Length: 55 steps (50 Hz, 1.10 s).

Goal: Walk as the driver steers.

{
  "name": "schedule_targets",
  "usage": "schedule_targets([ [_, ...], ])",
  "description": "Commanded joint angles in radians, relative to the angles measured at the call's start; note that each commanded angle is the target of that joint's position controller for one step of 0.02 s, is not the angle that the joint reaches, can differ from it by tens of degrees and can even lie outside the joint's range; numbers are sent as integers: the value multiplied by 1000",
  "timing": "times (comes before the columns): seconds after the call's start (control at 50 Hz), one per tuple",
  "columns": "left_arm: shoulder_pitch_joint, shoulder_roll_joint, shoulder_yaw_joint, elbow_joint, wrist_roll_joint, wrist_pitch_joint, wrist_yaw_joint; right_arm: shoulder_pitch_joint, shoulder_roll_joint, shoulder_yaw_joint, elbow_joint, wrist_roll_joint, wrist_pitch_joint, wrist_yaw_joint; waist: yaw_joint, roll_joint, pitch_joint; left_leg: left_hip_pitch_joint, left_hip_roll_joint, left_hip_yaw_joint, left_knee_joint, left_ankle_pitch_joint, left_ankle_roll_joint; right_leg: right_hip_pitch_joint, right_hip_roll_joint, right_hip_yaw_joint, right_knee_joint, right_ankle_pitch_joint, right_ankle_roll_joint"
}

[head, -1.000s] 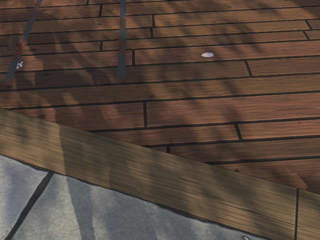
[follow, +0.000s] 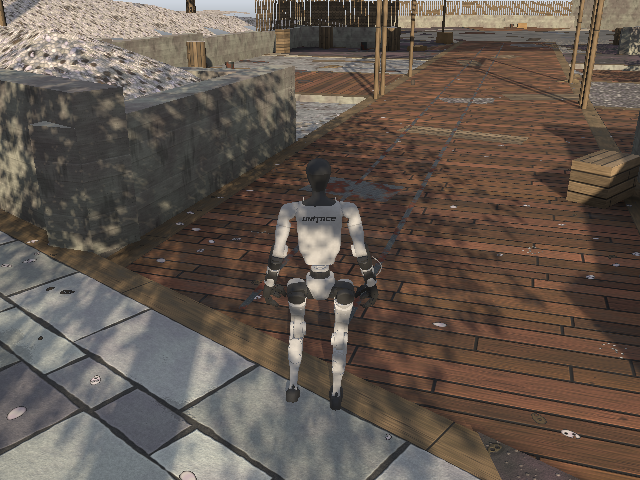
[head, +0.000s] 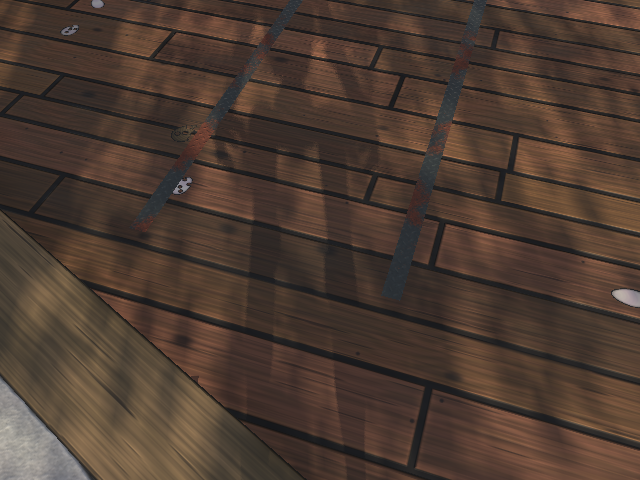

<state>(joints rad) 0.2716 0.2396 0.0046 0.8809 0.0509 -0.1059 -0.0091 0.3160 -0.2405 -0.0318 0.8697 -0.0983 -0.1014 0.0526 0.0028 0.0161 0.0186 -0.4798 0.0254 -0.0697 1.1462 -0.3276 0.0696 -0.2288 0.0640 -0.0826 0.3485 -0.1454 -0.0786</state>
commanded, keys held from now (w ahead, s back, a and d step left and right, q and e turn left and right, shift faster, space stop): w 0.04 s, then w+e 0.80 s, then w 0.16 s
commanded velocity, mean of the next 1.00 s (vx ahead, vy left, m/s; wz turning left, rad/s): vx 0.50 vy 0.00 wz -0.39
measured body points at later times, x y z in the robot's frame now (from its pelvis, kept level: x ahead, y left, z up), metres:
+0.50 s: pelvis +0.28 +0.03 +0.00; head +0.30 +0.03 +0.45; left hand +0.40 +0.27 -0.14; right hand +0.34 -0.24 -0.12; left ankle +0.33 +0.13 -0.74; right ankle +0.20 -0.09 -0.66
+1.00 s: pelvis +0.53 -0.12 -0.12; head +0.57 -0.16 +0.32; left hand +0.80 +0.01 -0.24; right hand +0.36 -0.33 -0.27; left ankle +0.41 +0.12 -0.64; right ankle +0.55 -0.23 -0.85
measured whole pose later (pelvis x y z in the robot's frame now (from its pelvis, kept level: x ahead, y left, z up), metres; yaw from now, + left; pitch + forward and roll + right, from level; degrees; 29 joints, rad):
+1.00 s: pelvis +0.53 -0.12 -0.12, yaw -29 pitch +3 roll +1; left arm 0.07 0.24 0.06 0.83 -0.02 -0.04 -0.05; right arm 0.40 -0.26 -0.05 0.99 0.05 -0.09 -0.01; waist -0.07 0.01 0.06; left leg -0.30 0.14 0.02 1.55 -0.71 -0.05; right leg -0.47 0.02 -0.04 0.60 -0.21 -0.08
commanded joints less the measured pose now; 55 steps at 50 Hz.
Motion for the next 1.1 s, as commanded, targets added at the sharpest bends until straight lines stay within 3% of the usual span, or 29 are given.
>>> schedule_targets([
  [0.02,-10,62,20,-56,2,-33,2,-10,-33,2,-58,7,7,-2,-15,-54,-12,-171,92,-22,-92,68,-20,88,-282,264,-251,78,-207],
  [0.04,9,76,27,-50,12,-38,-5,-35,-34,5,-66,9,13,0,-10,-50,-3,-191,96,-4,-146,134,-35,76,-278,237,-255,127,-216],
  [0.06,93,150,50,1,-74,-23,-14,-98,-66,-12,-106,96,38,-18,-28,29,34,-132,81,73,-203,193,-59,13,-273,213,-237,319,-160],
  [0.08,102,140,48,9,-83,-15,-19,-129,-42,1,-123,97,49,-22,-32,-8,41,-98,77,85,-289,258,-69,-20,-239,163,-218,382,-135],
  [0.1,68,70,28,-23,28,-38,-50,-125,20,35,-107,-7,46,-1,2,-106,-7,-88,81,47,-356,322,-64,-15,-214,142,-217,300,-199],
  [0.18,160,121,51,5,10,-42,-94,-264,-56,14,-155,13,46,-3,36,-68,18,-76,40,57,-503,360,-53,49,-251,226,-158,308,-233],
  [0.26,237,130,59,33,11,-17,-85,-397,-75,10,-190,26,34,-23,68,-78,30,-110,27,54,-637,279,-32,250,-292,303,-86,300,-194],
  [0.3,199,141,64,24,11,-7,-77,-380,-94,0,-190,43,15,-28,24,-85,9,83,2,98,-679,302,14,190,-267,298,-29,377,-153],
  [0.32,183,145,66,19,16,-11,-73,-277,-141,-20,-165,60,1,-34,-22,-76,-48,296,5,95,-637,347,63,99,-220,273,59,442,-104],
  [0.34,152,91,49,-13,17,-22,-72,-79,-204,-39,-121,67,-15,-44,-100,26,-217,618,99,20,-579,490,179,-42,-106,197,311,331,-25],
  [0.36,299,-55,3,-46,36,-42,-70,143,-212,-34,-87,58,-11,-50,-110,300,-515,1108,399,-466,-718,357,436,-398,67,144,630,-324,57],
  [0.38,140,50,31,-30,16,-40,-79,229,-134,-28,-40,26,-16,-60,-191,141,-295,963,381,-537,-836,157,316,-580,-3,198,846,-437,27],
  [0.4,90,58,39,-37,3,-35,-62,145,-137,-31,-36,42,-23,-63,-140,93,-114,734,361,-401,-872,65,234,-592,-65,205,912,-338,-4],
  [0.42,90,84,47,-20,8,-30,-38,57,-84,-16,-48,54,-16,-72,-95,58,-54,577,346,-301,-906,92,205,-541,-126,183,906,-272,-12],
  [0.46,71,23,26,-20,42,-14,-35,-14,8,15,-62,54,-14,-79,-32,48,-44,432,301,-149,-961,261,182,-431,-185,193,827,-188,-19],
  [0.54,13,-28,11,-44,24,9,-73,-24,-36,-9,-57,21,-27,-85,-17,18,-23,343,231,90,-1042,364,175,-377,-193,128,693,-55,31],
  [0.58,15,-24,5,-50,26,8,-90,-7,16,6,-36,-19,-39,-86,-6,-18,5,375,242,129,-1018,395,159,-459,-224,204,602,187,18],
  [0.72,-130,20,15,-123,32,56,-72,119,-14,29,69,-9,-52,-33,-30,18,90,376,245,237,-920,261,125,-382,-220,160,294,429,-2],
  [0.8,-250,9,9,-149,43,61,-71,238,-40,30,135,18,-33,-68,-114,-30,151,610,272,248,-839,179,98,-508,-228,121,149,333,10],
  [0.82,-400,60,41,-211,-146,66,-78,118,-195,-47,117,182,12,-99,-121,-8,242,489,270,274,-705,228,39,-531,-180,126,137,342,22],
  [0.84,-404,58,36,-216,-149,70,-88,145,-195,-47,105,181,32,-114,-130,-38,181,525,278,294,-623,300,23,-502,-159,88,121,352,29],
  [0.88,-294,35,47,-177,-102,85,-89,188,-158,-53,115,146,54,-117,-100,-18,80,482,281,300,-447,442,10,-298,-117,45,119,308,1],
  [0.92,60,114,101,-43,-78,88,-56,137,-132,-50,106,134,50,-94,73,-50,-101,289,205,341,-10,501,-34,192,-53,-17,53,435,-67],
  [0.94,176,198,124,13,-67,84,-33,148,-63,-41,101,114,30,-80,106,-241,-161,-129,78,306,440,-275,-98,581,-195,154,200,846,-147],
  [0.96,238,267,118,21,-56,68,-28,289,-30,-15,81,116,-12,-48,63,-331,-422,-381,65,89,742,-520,-103,895,-372,373,451,1138,-282],
  [0.98,386,246,127,44,-73,76,-34,195,-94,-23,29,165,-47,-33,170,-258,-602,-423,26,-28,715,-455,-104,926,-446,567,255,677,-395],
  [1.0,331,246,126,65,-76,84,-20,50,-79,-23,-38,193,-50,-43,129,-176,-462,-543,69,25,646,-366,-109,790,-445,622,82,273,-355],
  [1.04,27,145,87,-31,-56,69,1,-17,-92,-21,-38,161,-23,-88,32,-5,-239,-466,138,32,528,-138,-106,357,-456,590,-16,124,-292],
  [1.1,-136,120,75,-36,-59,25,-13,2,-67,-37,-23,118,20,-96,-70,-40,-31,-226,185,-21,173,29,-105,-121,-350,393,-106,151,-217],
])
Velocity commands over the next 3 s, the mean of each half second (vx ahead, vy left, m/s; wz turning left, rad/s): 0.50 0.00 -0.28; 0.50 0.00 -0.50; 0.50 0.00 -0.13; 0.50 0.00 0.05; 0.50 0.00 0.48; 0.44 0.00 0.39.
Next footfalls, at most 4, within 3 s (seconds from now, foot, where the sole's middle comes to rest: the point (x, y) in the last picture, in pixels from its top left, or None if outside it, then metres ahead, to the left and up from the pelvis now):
0.32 left None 0.37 0.12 -0.78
0.92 right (443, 454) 0.59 -0.25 -0.89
1.38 left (394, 325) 0.93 -0.17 -0.89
1.94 right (520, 278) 1.09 -0.53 -0.89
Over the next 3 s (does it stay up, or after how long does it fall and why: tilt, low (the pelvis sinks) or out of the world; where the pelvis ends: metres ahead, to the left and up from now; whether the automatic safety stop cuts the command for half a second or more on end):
stays up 1.57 -0.51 -0.13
